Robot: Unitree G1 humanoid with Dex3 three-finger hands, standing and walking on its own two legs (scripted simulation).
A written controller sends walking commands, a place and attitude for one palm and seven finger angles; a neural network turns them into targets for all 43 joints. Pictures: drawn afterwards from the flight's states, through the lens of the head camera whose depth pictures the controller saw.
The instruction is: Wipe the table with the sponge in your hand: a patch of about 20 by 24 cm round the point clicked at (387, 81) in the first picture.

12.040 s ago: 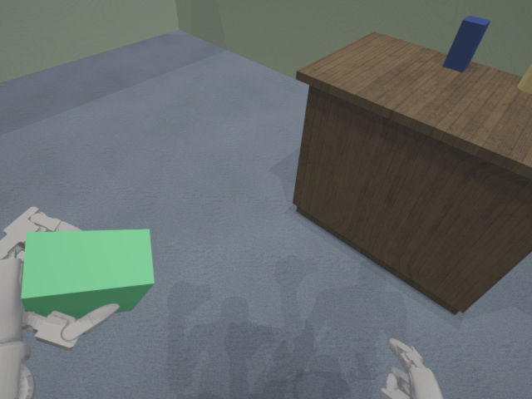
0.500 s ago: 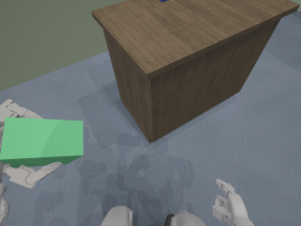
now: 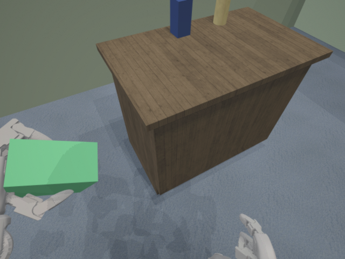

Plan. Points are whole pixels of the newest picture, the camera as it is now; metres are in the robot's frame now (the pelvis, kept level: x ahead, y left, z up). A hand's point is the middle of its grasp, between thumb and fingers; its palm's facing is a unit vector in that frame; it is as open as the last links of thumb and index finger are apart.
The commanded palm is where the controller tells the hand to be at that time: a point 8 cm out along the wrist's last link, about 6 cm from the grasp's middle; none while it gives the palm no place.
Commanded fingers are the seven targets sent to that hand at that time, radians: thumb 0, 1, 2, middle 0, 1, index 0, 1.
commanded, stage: take the last steps up to it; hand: left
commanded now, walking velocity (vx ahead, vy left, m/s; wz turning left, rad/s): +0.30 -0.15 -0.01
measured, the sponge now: (64, 170) +0.22 +0.21 +0.16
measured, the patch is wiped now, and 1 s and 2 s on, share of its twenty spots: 0.00 0.00 0.00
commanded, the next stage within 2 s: none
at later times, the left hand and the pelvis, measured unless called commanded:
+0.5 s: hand (126, 121) +0.33 +0.13 +0.17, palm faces +0.38 -0.80 -0.46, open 10.7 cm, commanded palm +0.28 +0.16 +0.18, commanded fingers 0.00 0.10 1.30 -1.20 -1.60 -1.20 -1.60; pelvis +0.12 -0.12 -0.02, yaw +0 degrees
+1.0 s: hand (200, 94) +0.43 -0.02 +0.16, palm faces +0.33 -0.81 -0.49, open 10.7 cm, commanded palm +0.36 +0.03 +0.18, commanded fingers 0.00 0.10 1.30 -1.20 -1.60 -1.20 -1.60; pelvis +0.21 -0.25 +0.00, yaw +1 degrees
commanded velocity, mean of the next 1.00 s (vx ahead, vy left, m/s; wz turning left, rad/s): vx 0.30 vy -0.14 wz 0.01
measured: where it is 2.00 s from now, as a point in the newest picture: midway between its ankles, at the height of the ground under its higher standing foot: (250, 244)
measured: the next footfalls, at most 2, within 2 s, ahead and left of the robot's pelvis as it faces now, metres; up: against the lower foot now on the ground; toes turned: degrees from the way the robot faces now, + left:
right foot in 0.08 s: +0.12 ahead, -0.17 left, +0.00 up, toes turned -9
left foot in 0.46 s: +0.20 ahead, +0.01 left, +0.00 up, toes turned +13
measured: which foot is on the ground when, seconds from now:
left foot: down 0.00-0.08, up 0.10-0.44, down 0.46-0.78, up 0.80-1.00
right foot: up 0.00-0.06, down 0.08-0.46, up 0.48-0.76, down 0.78-1.00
